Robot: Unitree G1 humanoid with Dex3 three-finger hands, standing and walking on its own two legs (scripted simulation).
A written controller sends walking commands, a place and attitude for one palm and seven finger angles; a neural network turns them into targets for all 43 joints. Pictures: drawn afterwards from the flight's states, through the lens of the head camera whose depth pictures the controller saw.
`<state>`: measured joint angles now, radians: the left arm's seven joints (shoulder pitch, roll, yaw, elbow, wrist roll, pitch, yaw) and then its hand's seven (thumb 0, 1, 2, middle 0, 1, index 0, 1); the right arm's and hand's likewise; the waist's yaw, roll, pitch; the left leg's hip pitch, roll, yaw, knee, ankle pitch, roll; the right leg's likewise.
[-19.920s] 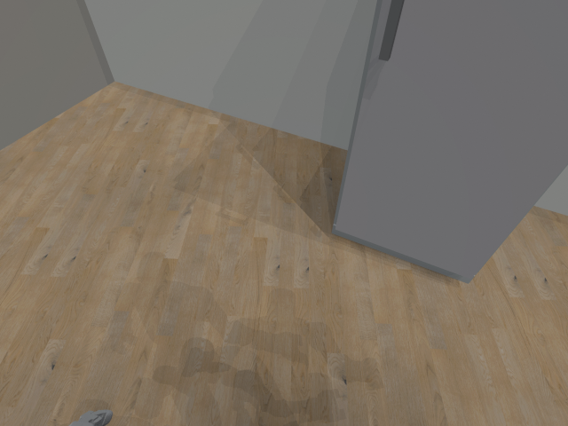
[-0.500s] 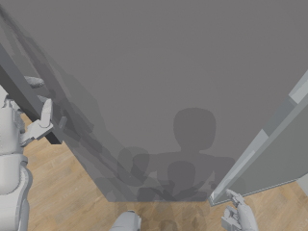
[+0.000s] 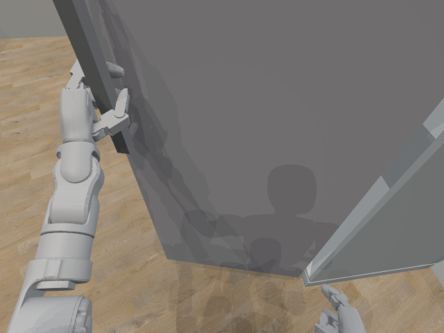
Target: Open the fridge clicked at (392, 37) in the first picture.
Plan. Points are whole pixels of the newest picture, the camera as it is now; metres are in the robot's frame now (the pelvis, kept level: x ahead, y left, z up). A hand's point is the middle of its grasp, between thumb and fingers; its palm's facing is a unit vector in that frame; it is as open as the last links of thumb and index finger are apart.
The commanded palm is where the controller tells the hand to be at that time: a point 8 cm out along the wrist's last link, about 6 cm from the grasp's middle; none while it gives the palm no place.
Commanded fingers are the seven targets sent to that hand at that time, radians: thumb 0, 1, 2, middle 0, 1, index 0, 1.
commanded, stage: stop walking and hold the door back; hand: left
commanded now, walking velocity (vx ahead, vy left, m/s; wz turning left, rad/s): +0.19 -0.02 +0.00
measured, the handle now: (107, 76) +0.43 +0.21 +0.23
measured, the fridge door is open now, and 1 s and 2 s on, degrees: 74 73 69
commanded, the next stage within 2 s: loosen the grip on the handle in 0.98 s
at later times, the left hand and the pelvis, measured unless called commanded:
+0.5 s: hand (125, 104) +0.42 +0.19 +0.19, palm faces +0.19 -0.97 -0.14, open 5.7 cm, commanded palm +0.38 +0.24 +0.17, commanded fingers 0.00 0.90 0.90 -0.45 -1.40 -0.45 -1.40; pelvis -0.02 +0.01 -0.01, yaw -2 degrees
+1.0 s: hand (122, 111) +0.41 +0.19 +0.19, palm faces +0.22 -0.96 -0.18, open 5.7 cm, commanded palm +0.38 +0.24 +0.17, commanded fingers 0.00 0.90 0.90 -0.45 -1.40 -0.45 -1.40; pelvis -0.03 +0.00 -0.01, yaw -1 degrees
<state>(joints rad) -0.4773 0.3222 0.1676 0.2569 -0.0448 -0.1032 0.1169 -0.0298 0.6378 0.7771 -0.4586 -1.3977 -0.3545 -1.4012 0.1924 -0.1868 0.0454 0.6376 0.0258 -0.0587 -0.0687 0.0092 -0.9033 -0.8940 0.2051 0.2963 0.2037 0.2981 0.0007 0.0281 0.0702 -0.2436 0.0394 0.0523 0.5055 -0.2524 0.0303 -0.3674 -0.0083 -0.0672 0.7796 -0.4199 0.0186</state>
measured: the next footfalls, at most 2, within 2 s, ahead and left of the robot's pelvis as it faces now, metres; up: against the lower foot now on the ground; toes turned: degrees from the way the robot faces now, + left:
right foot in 0.12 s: +0.03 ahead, -0.11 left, +0.00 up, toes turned -6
left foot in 0.40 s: +0.07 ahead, +0.12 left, +0.00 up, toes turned +2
